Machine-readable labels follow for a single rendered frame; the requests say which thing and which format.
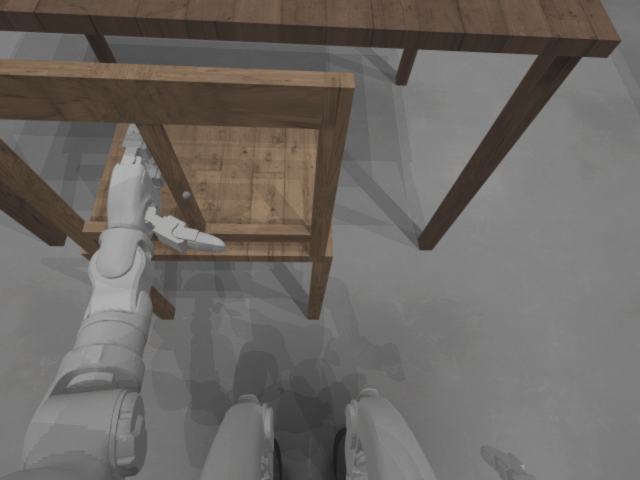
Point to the chair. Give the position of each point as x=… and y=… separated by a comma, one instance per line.
x=259, y=150

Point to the robot left hand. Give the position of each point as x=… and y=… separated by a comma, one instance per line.
x=133, y=187

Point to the table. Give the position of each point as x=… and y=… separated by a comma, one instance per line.
x=560, y=32

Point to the left robot upper arm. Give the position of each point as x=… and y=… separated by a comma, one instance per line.
x=98, y=435

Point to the robot right hand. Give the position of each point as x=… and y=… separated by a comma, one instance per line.
x=508, y=466

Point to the right robot thigh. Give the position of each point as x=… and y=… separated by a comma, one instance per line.
x=391, y=451

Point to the right robot shin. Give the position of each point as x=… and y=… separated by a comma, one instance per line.
x=355, y=462

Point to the left robot forearm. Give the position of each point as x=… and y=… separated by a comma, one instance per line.
x=110, y=342

